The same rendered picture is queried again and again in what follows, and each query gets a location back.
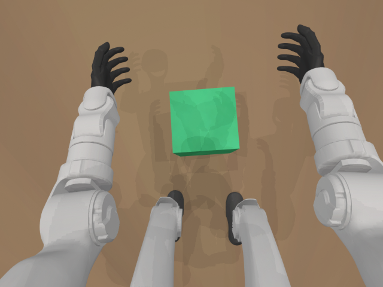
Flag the carton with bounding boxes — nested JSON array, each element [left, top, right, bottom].
[[169, 87, 239, 157]]

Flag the right robot forearm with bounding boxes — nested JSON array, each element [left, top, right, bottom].
[[300, 67, 383, 176]]

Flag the left robot hand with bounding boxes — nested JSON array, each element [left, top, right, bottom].
[[91, 42, 132, 95]]

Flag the left robot forearm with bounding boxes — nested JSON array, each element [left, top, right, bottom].
[[39, 86, 120, 243]]

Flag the robot left shin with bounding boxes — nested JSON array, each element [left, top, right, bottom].
[[150, 197, 178, 216]]

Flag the robot right upper arm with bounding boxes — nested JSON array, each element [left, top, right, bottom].
[[314, 172, 383, 287]]

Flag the robot left upper arm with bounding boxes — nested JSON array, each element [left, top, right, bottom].
[[0, 189, 120, 287]]

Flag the right robot hand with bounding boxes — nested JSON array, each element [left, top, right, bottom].
[[277, 25, 325, 84]]

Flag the robot right foot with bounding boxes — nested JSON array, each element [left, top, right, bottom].
[[226, 192, 244, 245]]

